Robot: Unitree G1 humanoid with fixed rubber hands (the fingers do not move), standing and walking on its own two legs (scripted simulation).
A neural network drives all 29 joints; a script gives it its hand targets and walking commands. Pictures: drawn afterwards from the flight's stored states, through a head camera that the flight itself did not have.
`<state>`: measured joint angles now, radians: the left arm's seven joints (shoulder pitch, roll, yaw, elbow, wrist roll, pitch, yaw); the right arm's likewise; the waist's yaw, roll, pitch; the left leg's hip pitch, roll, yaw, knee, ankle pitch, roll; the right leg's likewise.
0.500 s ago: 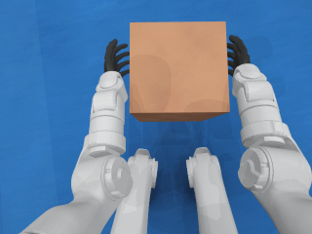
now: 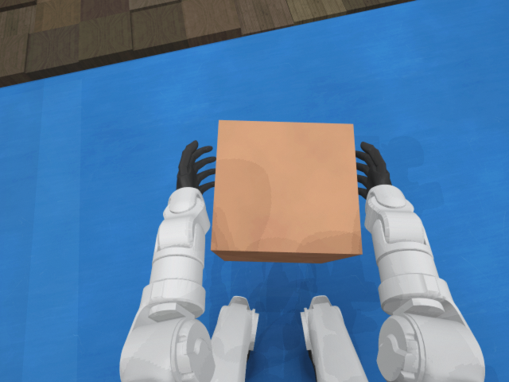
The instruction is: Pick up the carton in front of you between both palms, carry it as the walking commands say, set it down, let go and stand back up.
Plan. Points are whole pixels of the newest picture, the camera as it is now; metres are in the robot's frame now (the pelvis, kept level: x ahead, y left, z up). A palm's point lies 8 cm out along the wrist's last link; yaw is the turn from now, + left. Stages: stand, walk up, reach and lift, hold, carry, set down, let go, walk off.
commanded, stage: reach and lift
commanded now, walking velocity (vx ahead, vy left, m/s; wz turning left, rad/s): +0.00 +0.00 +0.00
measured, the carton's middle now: (278, 203) +0.42 +0.00 -0.12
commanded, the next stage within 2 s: hold in 1.76 s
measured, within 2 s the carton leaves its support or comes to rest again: neither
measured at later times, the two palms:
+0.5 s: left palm (146, 169) +0.38 +0.14 +0.12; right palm (420, 176) +0.37 -0.15 +0.11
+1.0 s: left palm (97, 153) +0.36 +0.15 +0.20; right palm (463, 163) +0.35 -0.15 +0.19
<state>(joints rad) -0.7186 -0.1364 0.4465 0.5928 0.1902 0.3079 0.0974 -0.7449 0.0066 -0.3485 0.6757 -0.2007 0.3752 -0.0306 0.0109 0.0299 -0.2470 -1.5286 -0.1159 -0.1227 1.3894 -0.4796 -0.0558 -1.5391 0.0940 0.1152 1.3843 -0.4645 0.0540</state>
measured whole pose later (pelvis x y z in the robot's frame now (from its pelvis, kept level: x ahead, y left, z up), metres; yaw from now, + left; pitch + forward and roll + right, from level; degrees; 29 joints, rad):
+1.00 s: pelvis +0.06 +0.00 +0.17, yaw +0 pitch -3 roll +0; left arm -0.34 -0.17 0.31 0.40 0.32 0.59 0.00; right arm -0.30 0.16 -0.27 0.40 -0.30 0.65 -0.02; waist 0.01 0.00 -0.02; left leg -0.17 -0.05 -0.15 0.45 -0.23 -0.01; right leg -0.17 0.04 0.14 0.44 -0.21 0.02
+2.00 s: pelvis +0.07 +0.00 +0.17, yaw +0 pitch -6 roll +0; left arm -0.29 -0.16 0.23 0.25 0.29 0.75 0.01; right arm -0.25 0.15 -0.19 0.24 -0.28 0.79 -0.02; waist 0.02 0.00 -0.01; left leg -0.04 -0.04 -0.14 0.35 -0.20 -0.01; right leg -0.05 0.03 0.14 0.35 -0.19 0.01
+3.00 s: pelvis +0.37 +0.07 +0.17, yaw +0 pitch +6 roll -3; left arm -0.08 -0.13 0.05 -0.47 0.06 1.21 0.13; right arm -0.03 0.13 -0.07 -0.49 -0.06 1.23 -0.13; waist -0.04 0.04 -0.13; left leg -0.08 0.00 0.18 0.32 -0.35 0.08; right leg -0.61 -0.06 -0.13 1.02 -0.29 0.00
